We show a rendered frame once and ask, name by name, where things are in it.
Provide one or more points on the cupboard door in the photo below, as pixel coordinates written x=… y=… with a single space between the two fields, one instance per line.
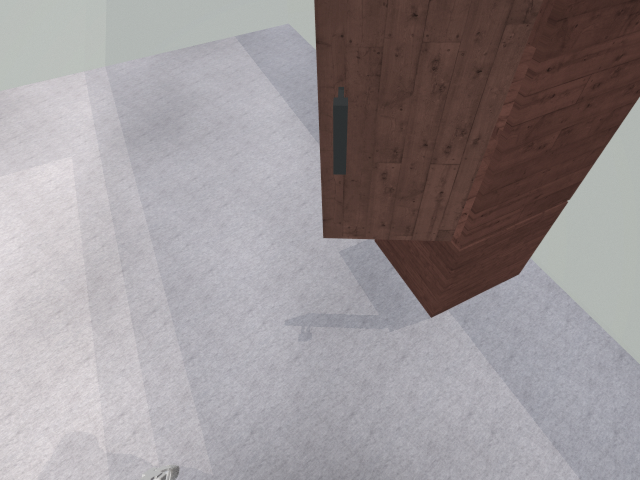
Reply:
x=426 y=81

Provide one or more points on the handle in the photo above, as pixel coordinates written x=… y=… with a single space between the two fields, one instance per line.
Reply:
x=340 y=116

